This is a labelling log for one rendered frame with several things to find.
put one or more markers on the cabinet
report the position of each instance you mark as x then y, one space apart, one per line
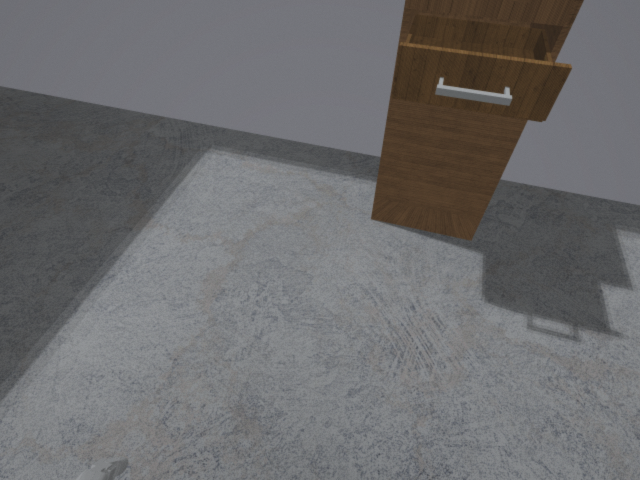
440 166

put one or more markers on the drawer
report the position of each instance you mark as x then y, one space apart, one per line
480 56

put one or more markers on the left robot hand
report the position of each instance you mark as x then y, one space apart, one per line
105 469

